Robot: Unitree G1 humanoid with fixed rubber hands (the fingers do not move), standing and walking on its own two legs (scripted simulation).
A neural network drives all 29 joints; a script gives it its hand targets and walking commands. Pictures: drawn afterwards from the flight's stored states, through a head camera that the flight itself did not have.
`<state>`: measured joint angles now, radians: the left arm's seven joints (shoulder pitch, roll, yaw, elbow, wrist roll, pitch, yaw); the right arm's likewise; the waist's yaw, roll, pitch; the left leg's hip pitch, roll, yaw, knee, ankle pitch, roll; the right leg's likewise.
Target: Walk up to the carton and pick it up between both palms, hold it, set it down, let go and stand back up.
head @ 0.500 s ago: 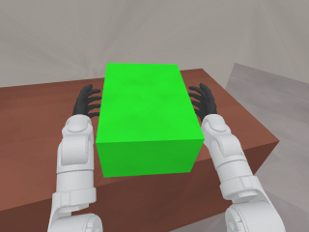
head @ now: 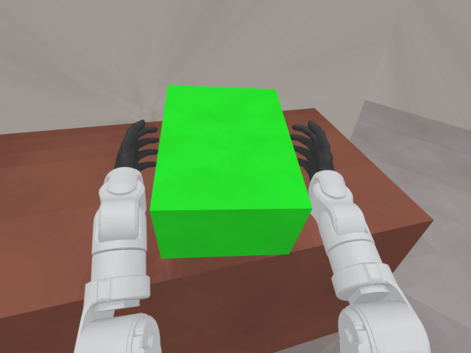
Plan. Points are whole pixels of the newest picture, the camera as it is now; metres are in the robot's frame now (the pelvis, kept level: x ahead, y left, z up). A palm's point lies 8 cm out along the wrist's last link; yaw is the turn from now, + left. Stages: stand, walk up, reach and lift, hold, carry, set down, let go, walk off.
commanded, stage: set down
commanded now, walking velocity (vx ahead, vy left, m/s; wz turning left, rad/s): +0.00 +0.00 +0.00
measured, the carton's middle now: (224, 164) +0.42 +0.02 +0.15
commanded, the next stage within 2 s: none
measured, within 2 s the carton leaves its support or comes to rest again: neither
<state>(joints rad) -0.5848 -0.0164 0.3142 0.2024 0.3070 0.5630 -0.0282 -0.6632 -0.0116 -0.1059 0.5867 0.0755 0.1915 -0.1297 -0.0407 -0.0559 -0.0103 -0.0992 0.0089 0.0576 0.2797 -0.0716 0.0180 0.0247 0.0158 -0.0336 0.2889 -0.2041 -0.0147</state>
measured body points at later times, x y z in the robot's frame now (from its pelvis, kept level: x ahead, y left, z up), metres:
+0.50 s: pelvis +0.03 -0.01 +0.00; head +0.01 +0.02 +0.45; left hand +0.41 +0.18 +0.14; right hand +0.42 -0.14 +0.14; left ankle +0.06 +0.11 -0.75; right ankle -0.02 -0.10 -0.75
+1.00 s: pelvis +0.02 -0.01 +0.00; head +0.01 +0.02 +0.45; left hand +0.42 +0.19 +0.12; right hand +0.44 -0.12 +0.13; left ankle +0.06 +0.11 -0.75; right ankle -0.02 -0.10 -0.75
